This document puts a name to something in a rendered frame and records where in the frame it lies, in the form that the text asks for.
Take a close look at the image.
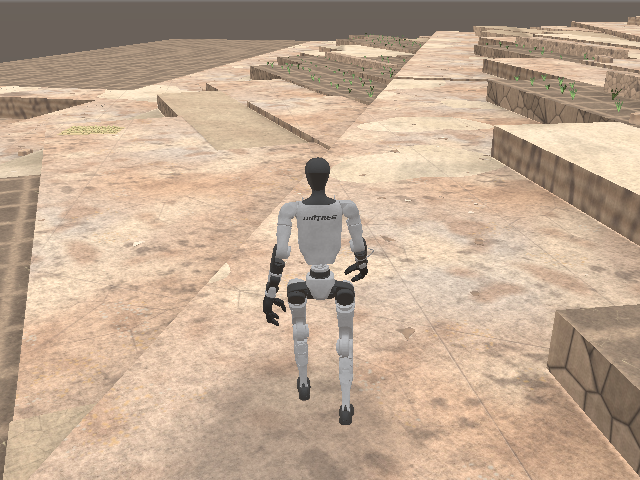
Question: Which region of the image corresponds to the left robot shin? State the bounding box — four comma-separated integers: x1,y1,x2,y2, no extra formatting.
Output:
292,324,308,388

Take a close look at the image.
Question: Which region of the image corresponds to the right robot upper arm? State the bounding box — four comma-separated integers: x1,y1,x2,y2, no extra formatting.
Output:
339,200,365,253

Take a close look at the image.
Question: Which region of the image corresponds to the robot right hand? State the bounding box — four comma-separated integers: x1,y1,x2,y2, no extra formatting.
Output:
344,263,368,282

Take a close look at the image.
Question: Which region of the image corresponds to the left robot foot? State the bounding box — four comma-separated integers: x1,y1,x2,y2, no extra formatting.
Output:
297,377,311,401

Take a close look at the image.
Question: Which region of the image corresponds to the robot left hand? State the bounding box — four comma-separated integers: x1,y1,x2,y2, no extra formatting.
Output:
263,295,286,326

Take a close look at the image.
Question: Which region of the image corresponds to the left robot upper arm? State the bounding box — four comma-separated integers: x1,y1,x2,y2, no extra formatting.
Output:
275,201,298,259

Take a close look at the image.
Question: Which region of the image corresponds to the left robot forearm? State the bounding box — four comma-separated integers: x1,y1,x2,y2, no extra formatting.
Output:
265,244,285,298

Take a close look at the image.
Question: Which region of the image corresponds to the right robot forearm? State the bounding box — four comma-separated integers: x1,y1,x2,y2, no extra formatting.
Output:
354,237,368,269

